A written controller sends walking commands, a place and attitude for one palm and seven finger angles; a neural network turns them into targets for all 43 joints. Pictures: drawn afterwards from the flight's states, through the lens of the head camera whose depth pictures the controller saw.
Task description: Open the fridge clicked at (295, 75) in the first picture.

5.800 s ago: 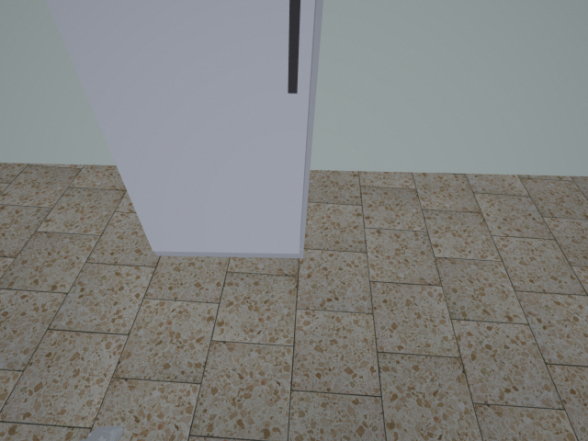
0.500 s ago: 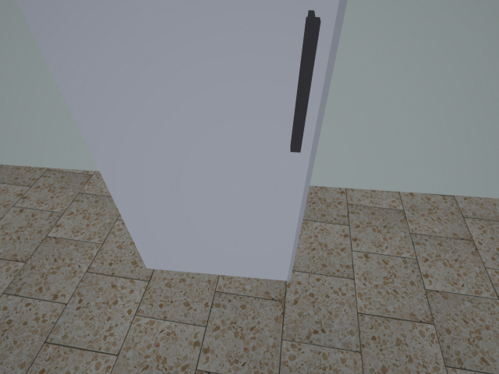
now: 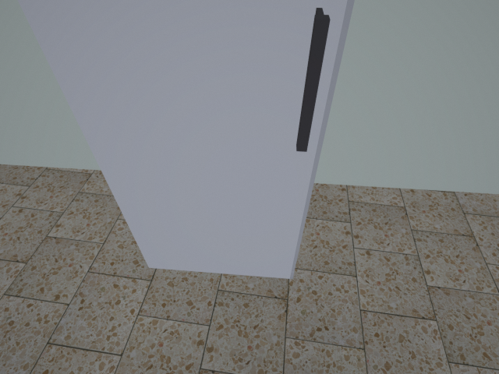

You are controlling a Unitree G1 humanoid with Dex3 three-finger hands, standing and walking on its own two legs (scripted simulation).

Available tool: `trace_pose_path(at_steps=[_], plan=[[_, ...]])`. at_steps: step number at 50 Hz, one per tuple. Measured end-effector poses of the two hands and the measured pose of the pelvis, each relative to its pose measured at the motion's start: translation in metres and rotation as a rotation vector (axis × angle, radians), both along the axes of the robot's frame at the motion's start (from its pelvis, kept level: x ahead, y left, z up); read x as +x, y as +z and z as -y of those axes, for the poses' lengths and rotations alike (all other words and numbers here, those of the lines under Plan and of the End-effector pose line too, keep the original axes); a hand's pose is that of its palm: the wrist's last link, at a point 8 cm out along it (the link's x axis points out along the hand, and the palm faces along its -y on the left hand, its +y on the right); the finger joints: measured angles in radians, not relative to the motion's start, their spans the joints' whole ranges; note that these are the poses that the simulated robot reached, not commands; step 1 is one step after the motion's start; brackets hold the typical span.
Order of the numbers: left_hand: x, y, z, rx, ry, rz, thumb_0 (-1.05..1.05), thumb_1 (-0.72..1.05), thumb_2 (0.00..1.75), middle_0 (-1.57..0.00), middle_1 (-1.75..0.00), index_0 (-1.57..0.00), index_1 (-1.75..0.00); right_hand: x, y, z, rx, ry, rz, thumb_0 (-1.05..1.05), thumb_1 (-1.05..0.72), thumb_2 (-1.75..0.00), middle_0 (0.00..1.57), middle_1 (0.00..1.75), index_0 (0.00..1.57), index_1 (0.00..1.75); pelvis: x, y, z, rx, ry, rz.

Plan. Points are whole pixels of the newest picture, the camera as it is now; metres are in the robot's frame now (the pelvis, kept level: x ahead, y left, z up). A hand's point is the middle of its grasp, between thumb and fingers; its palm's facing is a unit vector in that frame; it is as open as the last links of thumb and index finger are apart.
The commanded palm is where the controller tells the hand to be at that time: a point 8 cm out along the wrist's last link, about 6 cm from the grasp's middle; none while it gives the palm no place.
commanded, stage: look again from close up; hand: right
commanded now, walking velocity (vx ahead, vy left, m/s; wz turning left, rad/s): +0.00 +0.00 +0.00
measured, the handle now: (309, 87) +0.59 -0.08 +0.19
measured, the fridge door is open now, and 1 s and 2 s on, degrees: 0 0 0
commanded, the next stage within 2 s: shuffle to correct the standing spot in 1.26 s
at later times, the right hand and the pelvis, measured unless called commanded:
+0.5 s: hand out of the picture +0.04 -0.17 -0.17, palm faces +0.00 +0.98 -0.20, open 7.4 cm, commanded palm none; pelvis +0.02 +0.01 +0.00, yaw +0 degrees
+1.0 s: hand out of the picture +0.03 -0.18 -0.17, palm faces +0.01 +0.98 -0.22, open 7.4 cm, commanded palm none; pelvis +0.03 +0.01 +0.01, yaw +0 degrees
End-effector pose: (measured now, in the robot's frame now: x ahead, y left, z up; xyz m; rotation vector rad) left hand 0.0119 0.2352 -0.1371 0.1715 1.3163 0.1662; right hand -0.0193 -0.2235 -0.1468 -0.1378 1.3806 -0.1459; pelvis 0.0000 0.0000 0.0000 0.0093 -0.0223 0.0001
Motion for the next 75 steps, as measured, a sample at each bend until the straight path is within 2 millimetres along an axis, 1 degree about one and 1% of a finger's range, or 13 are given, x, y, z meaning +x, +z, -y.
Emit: trace_pose_path(at_steps=[14,23,38,52,60,70,75], plan=[[0.008,-0.002,-0.002,-0.018,0.008,-0.024,0.01,0.91,0.90,-0.20,-0.30,-0.20,-0.30,0.039,0.005,-0.003,-0.017,0.022,0.047,0.01,-0.91,-0.90,0.20,0.30,0.20,0.29,0.014,0.002,-0.008,-0.003,0.004,0.001],[0.020,-0.001,-0.006,-0.015,0.006,-0.016,0.01,0.91,0.90,-0.20,-0.30,-0.20,-0.30,0.053,0.006,-0.003,-0.022,0.031,0.057,0.00,-0.91,-0.90,0.20,0.30,0.20,0.29,0.021,0.003,-0.010,-0.004,0.007,0.003],[0.036,0.004,-0.012,0.007,-0.008,0.008,0.01,0.91,0.90,-0.20,-0.30,-0.20,-0.30,0.055,0.007,0.001,-0.025,0.028,0.050,0.01,-0.91,-0.90,0.20,0.30,0.20,0.29,0.026,0.004,-0.009,-0.004,0.008,0.013],[0.035,0.003,-0.012,0.003,-0.018,-0.018,0.01,0.91,0.90,-0.20,-0.30,-0.20,-0.30,0.047,0.009,0.006,-0.036,0.019,0.018,0.01,-0.91,-0.90,0.20,0.30,0.20,0.29,0.027,0.005,-0.009,-0.006,0.003,0.006],[0.037,0.003,-0.013,0.003,-0.018,-0.025,0.01,0.91,0.90,-0.20,-0.30,-0.20,-0.30,0.049,0.009,0.004,-0.032,0.018,0.012,0.01,-0.91,-0.90,0.20,0.30,0.20,0.29,0.031,0.006,-0.010,-0.007,0.003,0.004],[0.044,0.004,-0.014,0.006,-0.020,-0.015,0.01,0.91,0.90,-0.20,-0.30,-0.20,-0.30,0.059,0.008,0.000,-0.026,0.020,0.029,0.01,-0.91,-0.90,0.20,0.30,0.20,0.29,0.036,0.006,-0.011,-0.007,0.002,0.005],[0.045,0.001,-0.009,-0.005,-0.008,-0.018,0.01,0.91,0.90,-0.20,-0.30,-0.20,-0.30,0.059,0.004,-0.007,-0.012,0.015,0.017,0.00,-0.91,-0.90,0.20,0.30,0.20,0.29,0.042,0.004,-0.013,-0.011,0.007,0.003]])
